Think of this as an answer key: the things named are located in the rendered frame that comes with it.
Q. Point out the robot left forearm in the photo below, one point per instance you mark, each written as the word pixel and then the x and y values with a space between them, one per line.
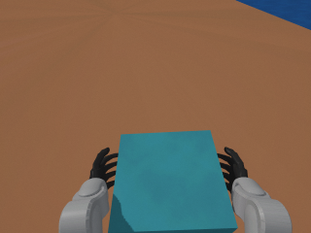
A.
pixel 88 207

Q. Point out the robot right forearm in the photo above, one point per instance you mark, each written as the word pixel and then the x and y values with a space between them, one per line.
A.
pixel 260 213

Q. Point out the right robot hand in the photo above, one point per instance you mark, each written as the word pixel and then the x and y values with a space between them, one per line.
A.
pixel 235 168

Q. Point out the left robot hand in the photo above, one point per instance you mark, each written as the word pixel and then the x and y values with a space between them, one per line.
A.
pixel 99 168

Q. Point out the carton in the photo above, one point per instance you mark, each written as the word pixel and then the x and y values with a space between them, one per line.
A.
pixel 170 182

